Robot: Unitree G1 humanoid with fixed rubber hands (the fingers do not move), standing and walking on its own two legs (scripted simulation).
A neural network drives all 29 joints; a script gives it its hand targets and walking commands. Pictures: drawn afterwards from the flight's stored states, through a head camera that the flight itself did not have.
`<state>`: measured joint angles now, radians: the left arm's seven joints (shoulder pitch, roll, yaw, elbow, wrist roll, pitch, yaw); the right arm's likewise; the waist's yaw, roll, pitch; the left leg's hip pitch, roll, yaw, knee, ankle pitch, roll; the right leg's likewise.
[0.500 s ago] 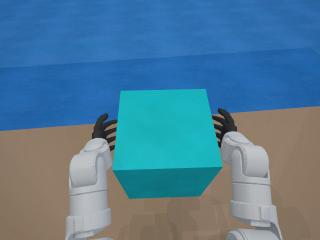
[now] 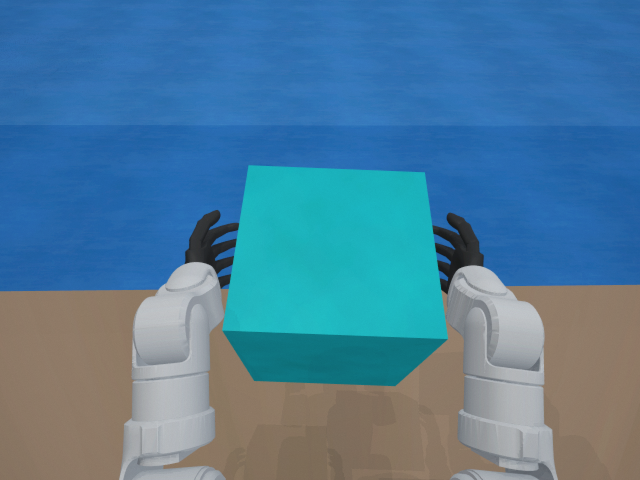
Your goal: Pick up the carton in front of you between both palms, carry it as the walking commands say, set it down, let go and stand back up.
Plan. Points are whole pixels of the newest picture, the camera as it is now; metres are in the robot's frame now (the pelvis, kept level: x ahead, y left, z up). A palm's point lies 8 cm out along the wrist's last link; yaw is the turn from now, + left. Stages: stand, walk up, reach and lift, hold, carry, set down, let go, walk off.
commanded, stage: carry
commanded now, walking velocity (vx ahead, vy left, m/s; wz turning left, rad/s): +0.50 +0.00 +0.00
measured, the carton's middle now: (330, 288) +0.35 +0.02 +0.05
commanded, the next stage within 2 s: none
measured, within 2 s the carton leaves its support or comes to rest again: neither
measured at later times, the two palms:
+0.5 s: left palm (264, 149) +0.62 +0.14 +0.09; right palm (437, 154) +0.62 -0.17 +0.09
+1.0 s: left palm (265, 84) +0.90 +0.17 +0.07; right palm (396, 86) +0.91 -0.13 +0.07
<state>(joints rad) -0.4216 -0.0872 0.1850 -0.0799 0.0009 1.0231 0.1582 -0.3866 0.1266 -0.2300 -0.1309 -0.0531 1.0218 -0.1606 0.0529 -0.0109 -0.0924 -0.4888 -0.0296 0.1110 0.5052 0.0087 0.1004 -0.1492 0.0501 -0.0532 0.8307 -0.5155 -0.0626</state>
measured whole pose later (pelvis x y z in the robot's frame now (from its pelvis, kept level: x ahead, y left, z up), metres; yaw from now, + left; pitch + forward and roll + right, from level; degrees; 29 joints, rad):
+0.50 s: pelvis +0.30 -0.01 -0.02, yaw +2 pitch +4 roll +1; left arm -0.37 -0.13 0.23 -0.14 0.05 1.04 0.16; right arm -0.42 0.11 -0.20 -0.07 0.00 1.02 -0.16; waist -0.07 -0.02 -0.10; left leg -0.09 -0.08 0.06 0.67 -0.50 0.07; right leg -0.50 0.01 -0.10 0.44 0.13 -0.09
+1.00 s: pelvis +0.59 +0.00 -0.04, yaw +0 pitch +5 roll -1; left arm -0.41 -0.12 0.18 -0.10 0.00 1.00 0.16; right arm -0.35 0.12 -0.24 -0.18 -0.04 1.02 -0.16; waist 0.08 0.01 -0.07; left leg -0.55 0.00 0.08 0.48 0.08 0.08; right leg -0.10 0.07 -0.07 0.57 -0.45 -0.08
